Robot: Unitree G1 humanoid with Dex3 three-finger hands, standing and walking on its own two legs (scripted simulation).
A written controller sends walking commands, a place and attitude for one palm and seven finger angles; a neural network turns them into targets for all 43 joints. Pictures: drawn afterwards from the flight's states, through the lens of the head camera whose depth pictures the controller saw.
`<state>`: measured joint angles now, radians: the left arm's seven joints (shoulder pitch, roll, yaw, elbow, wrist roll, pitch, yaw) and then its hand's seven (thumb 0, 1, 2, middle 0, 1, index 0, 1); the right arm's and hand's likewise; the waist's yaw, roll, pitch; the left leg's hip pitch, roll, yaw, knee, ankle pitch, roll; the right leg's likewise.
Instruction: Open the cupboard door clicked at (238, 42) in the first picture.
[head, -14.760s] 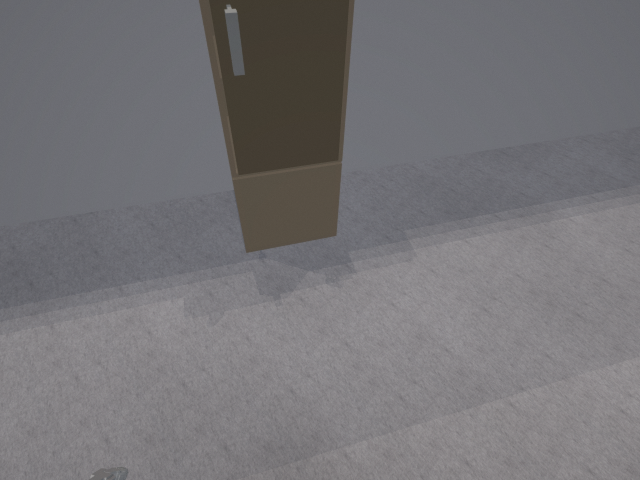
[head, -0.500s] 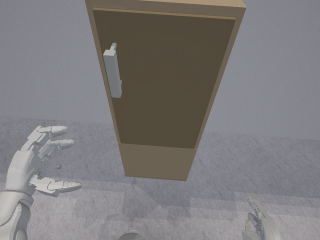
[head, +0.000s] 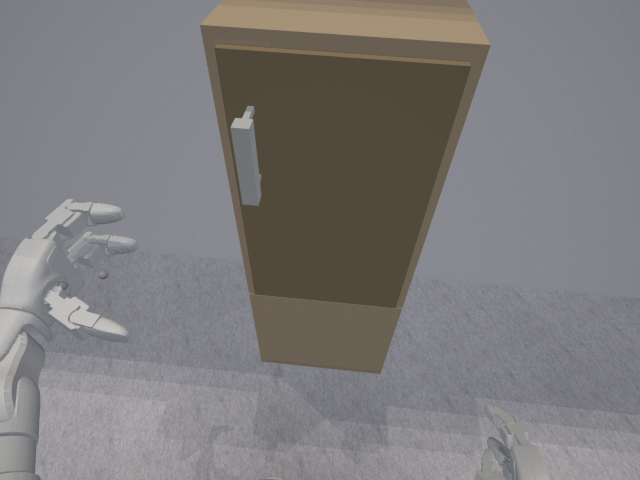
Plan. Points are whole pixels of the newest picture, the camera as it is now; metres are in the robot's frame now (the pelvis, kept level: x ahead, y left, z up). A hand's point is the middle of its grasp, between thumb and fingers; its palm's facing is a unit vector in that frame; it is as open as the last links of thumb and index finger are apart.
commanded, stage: raise the hand with hooked fingers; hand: left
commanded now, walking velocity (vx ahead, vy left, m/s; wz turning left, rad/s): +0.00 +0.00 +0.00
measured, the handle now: (250, 156) +0.56 +0.17 +0.11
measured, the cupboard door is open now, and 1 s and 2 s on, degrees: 0 0 0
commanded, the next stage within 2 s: move the hooked fingers beside the handle in 0.48 s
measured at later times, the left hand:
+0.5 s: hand (130, 271) +0.30 +0.25 +0.13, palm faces +0.04 -1.00 -0.03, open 14.0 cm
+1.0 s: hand (155, 233) +0.36 +0.25 +0.13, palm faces +0.02 -1.00 +0.00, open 14.0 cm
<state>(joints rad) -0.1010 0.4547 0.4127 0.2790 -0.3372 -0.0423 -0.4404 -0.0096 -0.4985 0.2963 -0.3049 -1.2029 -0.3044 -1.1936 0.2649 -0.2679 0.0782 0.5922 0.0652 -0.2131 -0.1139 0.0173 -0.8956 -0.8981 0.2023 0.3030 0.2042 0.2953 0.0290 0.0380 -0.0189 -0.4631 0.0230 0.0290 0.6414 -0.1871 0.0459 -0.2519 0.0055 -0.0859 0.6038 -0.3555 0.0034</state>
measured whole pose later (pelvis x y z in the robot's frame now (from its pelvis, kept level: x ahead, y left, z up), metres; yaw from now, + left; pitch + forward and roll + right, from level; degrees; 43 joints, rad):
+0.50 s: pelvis +0.01 -0.02 +0.00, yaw +0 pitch +0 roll -2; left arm -0.10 0.44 0.42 0.33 -0.35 -0.06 -0.46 -0.01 -0.50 0.29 -0.31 -1.21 -0.31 -1.20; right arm 0.27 -0.28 0.06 0.60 0.07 -0.22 -0.11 0.02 -0.90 -0.90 0.20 0.30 0.20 0.30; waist 0.03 0.05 -0.03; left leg -0.44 0.04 0.02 0.62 -0.19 0.01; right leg -0.24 0.03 -0.09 0.60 -0.37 -0.02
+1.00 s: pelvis +0.02 -0.02 +0.00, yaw -1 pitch +4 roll -2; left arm -0.28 0.48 0.43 0.53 -0.32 -0.09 -0.48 -0.01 -0.50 0.29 -0.30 -1.20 -0.30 -1.20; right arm 0.28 -0.29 0.04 0.61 0.07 -0.17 -0.11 0.02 -0.90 -0.90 0.20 0.30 0.20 0.29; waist 0.01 0.04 -0.05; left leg -0.50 0.05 0.03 0.66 -0.23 0.01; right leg -0.30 0.03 -0.07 0.64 -0.40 -0.03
